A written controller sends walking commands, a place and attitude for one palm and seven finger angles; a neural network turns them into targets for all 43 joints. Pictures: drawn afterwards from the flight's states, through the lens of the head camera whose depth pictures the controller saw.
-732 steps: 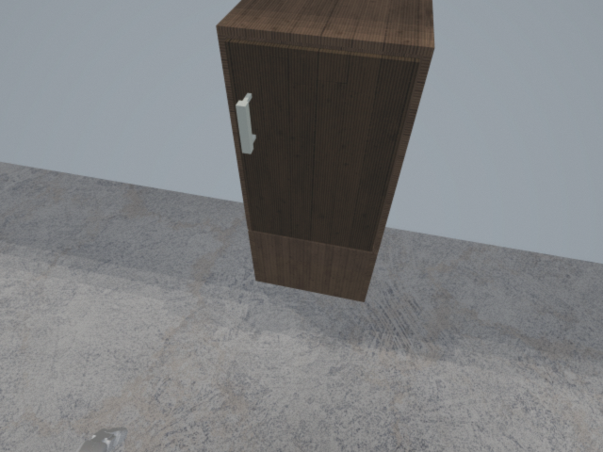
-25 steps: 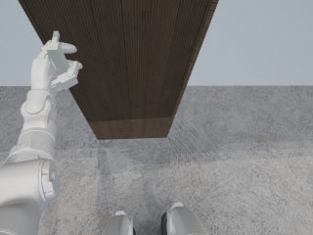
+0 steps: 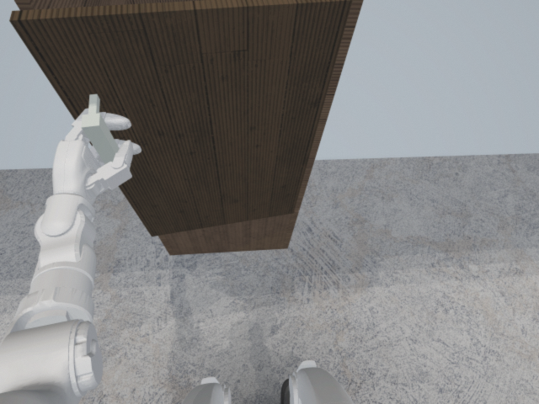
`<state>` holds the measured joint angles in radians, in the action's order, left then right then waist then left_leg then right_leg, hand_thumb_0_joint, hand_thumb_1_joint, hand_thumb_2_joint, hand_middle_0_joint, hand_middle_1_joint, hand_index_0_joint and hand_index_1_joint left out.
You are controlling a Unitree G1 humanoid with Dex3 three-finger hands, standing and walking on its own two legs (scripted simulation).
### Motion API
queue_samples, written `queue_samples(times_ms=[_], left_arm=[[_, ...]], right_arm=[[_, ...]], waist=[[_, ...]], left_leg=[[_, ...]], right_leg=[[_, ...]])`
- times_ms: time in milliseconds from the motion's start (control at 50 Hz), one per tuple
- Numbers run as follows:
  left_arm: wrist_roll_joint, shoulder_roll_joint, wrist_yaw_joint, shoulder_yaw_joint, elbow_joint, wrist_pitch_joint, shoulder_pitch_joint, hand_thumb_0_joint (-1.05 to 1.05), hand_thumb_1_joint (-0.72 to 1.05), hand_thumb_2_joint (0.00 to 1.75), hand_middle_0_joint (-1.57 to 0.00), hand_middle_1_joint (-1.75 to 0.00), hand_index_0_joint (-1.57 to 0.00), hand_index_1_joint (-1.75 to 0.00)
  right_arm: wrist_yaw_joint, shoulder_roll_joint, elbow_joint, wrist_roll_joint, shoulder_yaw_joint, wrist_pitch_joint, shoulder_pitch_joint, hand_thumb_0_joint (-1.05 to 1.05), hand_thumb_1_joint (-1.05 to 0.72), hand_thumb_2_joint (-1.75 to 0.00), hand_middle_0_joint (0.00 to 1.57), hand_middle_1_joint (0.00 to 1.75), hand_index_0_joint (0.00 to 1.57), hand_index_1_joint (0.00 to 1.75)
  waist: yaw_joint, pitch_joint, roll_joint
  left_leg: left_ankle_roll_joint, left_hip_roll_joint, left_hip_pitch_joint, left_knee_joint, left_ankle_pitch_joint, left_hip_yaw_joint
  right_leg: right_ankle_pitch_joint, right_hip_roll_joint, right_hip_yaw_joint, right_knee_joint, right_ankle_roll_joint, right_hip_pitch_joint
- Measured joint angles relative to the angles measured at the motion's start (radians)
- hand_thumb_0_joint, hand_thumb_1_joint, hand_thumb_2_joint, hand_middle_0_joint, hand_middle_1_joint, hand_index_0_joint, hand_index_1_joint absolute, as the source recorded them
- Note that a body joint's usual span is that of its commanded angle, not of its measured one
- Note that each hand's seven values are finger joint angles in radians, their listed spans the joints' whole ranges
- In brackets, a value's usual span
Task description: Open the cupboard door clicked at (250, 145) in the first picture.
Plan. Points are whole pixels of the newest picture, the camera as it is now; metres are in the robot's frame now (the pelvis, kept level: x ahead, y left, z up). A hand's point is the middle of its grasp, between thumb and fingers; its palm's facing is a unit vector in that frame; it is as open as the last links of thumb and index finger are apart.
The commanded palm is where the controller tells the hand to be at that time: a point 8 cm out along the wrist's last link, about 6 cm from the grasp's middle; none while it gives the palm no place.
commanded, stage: pull the door open along its arc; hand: left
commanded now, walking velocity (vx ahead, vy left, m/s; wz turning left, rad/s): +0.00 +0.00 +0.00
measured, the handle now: (108, 139) +0.50 +0.22 +0.05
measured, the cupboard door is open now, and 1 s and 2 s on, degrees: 7 48 49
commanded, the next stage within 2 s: open thumb and fingers to let go in 0.76 s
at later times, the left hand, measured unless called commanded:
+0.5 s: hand (173, 246) +0.32 +0.11 +0.05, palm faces +0.38 -0.93 +0.04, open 5.8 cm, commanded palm +0.27 +0.15 +0.05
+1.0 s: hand (233, 290) +0.26 +0.04 +0.05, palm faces +0.40 -0.92 -0.03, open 6.2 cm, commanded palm +0.21 +0.09 +0.05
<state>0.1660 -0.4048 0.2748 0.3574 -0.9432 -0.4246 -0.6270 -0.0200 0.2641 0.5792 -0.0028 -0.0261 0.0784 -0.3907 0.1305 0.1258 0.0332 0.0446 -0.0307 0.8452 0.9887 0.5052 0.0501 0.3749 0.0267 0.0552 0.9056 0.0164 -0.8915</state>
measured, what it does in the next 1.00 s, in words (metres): shifts its weight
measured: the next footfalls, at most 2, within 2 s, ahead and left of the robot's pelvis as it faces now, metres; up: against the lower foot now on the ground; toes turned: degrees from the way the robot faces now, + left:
none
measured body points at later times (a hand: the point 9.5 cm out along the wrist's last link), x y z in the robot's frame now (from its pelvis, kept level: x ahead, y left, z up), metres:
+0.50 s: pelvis +0.00 -0.02 +0.01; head +0.07 -0.02 +0.45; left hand +0.30 +0.16 +0.05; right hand +0.18 -0.22 -0.10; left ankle -0.03 +0.09 -0.68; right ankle +0.03 -0.11 -0.68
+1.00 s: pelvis +0.00 -0.06 +0.00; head +0.04 -0.07 +0.45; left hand +0.24 +0.08 +0.06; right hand +0.20 -0.25 -0.09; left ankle -0.03 +0.09 -0.68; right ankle +0.03 -0.11 -0.68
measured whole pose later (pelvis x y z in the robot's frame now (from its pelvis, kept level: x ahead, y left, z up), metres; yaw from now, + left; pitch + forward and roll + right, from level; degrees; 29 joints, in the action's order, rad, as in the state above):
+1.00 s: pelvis +0.00 -0.06 +0.00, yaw +5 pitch +12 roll +1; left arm -0.10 0.08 -0.54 -0.26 -0.08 -0.27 0.20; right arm -0.01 0.19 0.55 0.07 -0.01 -0.05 -0.18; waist 0.01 0.14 0.03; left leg -0.03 -0.01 0.68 0.96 0.49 -0.03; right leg 0.44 0.00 0.13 0.96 0.09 -0.74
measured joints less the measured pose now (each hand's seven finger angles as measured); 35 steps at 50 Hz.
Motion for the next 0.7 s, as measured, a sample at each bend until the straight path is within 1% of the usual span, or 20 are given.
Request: queue_samples(times_ms=[120, 160, 180, 240, 280, 360, 420, 520, 560, 600, 660, 700], left_arm=[[0.037, 0.077, 0.004, -0.055, 0.200, 0.007, 0.205, 0.01, 0.72, 0.73, -0.38, -1.35, -0.36, -1.34], [0.044, 0.107, -0.008, -0.080, 0.257, 0.008, 0.257, 0.01, 0.71, 0.72, -0.38, -1.35, -0.36, -1.34], [0.047, 0.130, -0.036, -0.091, 0.290, 0.012, 0.280, 0.01, 0.70, 0.72, -0.38, -1.35, -0.37, -1.34], [0.044, 0.220, -0.171, -0.128, 0.390, 0.017, 0.346, 0.03, 0.69, 0.72, -0.37, -1.35, -0.38, -1.34], [0.020, 0.275, -0.268, -0.159, 0.455, 0.016, 0.391, 0.04, 0.69, 0.73, -0.37, -1.35, -0.38, -1.35], [-0.059, 0.350, -0.434, -0.243, 0.556, 0.023, 0.468, 0.03, 0.70, 0.75, -0.35, -1.35, -0.38, -1.34], [-0.108, 0.390, -0.532, -0.309, 0.613, 0.038, 0.522, 0.02, 0.70, 0.75, -0.35, -1.35, -0.38, -1.34], [-0.163, 0.460, -0.681, -0.401, 0.673, 0.061, 0.589, 0.03, 0.70, 0.77, -0.33, -1.35, -0.39, -1.34], [-0.186, 0.482, -0.731, -0.431, 0.693, 0.074, 0.613, 0.03, 0.70, 0.78, -0.32, -1.35, -0.39, -1.34], [-0.207, 0.499, -0.767, -0.459, 0.718, 0.087, 0.644, 0.03, 0.70, 0.78, -0.32, -1.35, -0.39, -1.34], [-0.237, 0.517, -0.798, -0.506, 0.770, 0.111, 0.710, 0.03, 0.70, 0.76, -0.32, -1.35, -0.38, -1.34], [-0.249, 0.510, -0.806, -0.546, 0.809, 0.123, 0.762, 0.03, 0.70, 0.75, -0.33, -1.35, -0.37, -1.34]], right_arm=[[-0.006, -0.005, -0.033, -0.014, 0.008, -0.008, 0.017, 0.01, -0.91, -0.90, 0.20, 0.30, 0.20, 0.30], [-0.006, -0.007, -0.041, -0.016, 0.012, -0.015, 0.032, 0.01, -0.91, -0.90, 0.20, 0.30, 0.20, 0.30], [-0.006, -0.009, -0.043, -0.015, 0.015, -0.021, 0.041, 0.01, -0.91, -0.90, 0.20, 0.30, 0.20, 0.30], [-0.013, -0.015, -0.048, -0.007, 0.026, -0.045, 0.073, 0.01, -0.91, -0.90, 0.20, 0.30, 0.20, 0.30], [-0.022, -0.022, -0.051, 0.004, 0.030, -0.057, 0.096, 0.01, -0.91, -0.90, 0.20, 0.30, 0.20, 0.30], [-0.036, -0.038, -0.056, 0.026, 0.033, -0.067, 0.138, 0.01, -0.91, -0.90, 0.20, 0.30, 0.20, 0.30], [-0.039, -0.052, -0.057, 0.037, 0.029, -0.067, 0.160, 0.01, -0.91, -0.90, 0.20, 0.30, 0.20, 0.30], [-0.032, -0.071, -0.047, 0.053, 0.020, -0.071, 0.181, 0.01, -0.91, -0.90, 0.20, 0.30, 0.20, 0.30], [-0.029, -0.077, -0.043, 0.059, 0.018, -0.074, 0.184, 0.01, -0.91, -0.90, 0.20, 0.30, 0.20, 0.30], [-0.028, -0.081, -0.041, 0.065, 0.017, -0.077, 0.183, 0.01, -0.91, -0.90, 0.20, 0.30, 0.20, 0.30], [-0.027, -0.084, -0.043, 0.070, 0.019, -0.083, 0.177, 0.01, -0.91, -0.90, 0.20, 0.30, 0.20, 0.30], [-0.024, -0.084, -0.044, 0.071, 0.019, -0.088, 0.175, 0.01, -0.91, -0.90, 0.20, 0.30, 0.20, 0.30]], waist=[[-0.026, 0.015, -0.002], [-0.038, 0.015, -0.003], [-0.046, 0.015, -0.004], [-0.067, 0.018, -0.004], [-0.079, 0.020, -0.004], [-0.103, 0.019, -0.005], [-0.118, 0.014, -0.003], [-0.134, 0.008, -0.002], [-0.138, 0.009, -0.004], [-0.141, 0.011, -0.006], [-0.141, 0.014, -0.005], [-0.137, 0.016, -0.003]], left_leg=[[-0.001, 0.002, -0.066, -0.044, -0.007, 0.009], [-0.002, 0.005, -0.083, -0.051, -0.008, 0.010], [-0.002, 0.005, -0.089, -0.053, -0.008, 0.010], [-0.005, 0.010, -0.096, -0.055, -0.009, 0.009], [-0.006, 0.014, -0.097, -0.052, -0.010, 0.009], [-0.010, 0.021, -0.102, -0.041, -0.008, 0.004], [-0.015, 0.025, -0.113, -0.037, -0.008, -0.004], [-0.024, 0.031, -0.132, -0.035, -0.010, -0.023], [-0.029, 0.032, -0.137, -0.034, -0.012, -0.030], [-0.034, 0.032, -0.142, -0.035, -0.012, -0.036], [-0.041, 0.030, -0.154, -0.038, -0.013, -0.044], [-0.045, 0.029, -0.163, -0.041, -0.013, -0.048]], right_leg=[[-0.002, 0.001, -0.010, -0.031, 0.000, 0.058], [0.000, -0.001, -0.011, -0.034, 0.000, 0.073], [0.000, -0.002, -0.011, -0.035, 0.000, 0.079], [0.003, -0.007, -0.010, -0.030, 0.000, 0.085], [0.008, -0.011, -0.011, -0.021, 0.000, 0.083], [0.020, -0.020, -0.006, 0.003, 0.005, 0.085], [0.027, -0.024, 0.002, 0.013, 0.010, 0.097], [0.037, -0.031, 0.020, 0.024, 0.021, 0.120], [0.041, -0.033, 0.027, 0.027, 0.026, 0.125], [0.044, -0.033, 0.033, 0.029, 0.031, 0.131], [0.047, -0.031, 0.041, 0.028, 0.038, 0.144], [0.049, -0.030, 0.045, 0.027, 0.043, 0.154]])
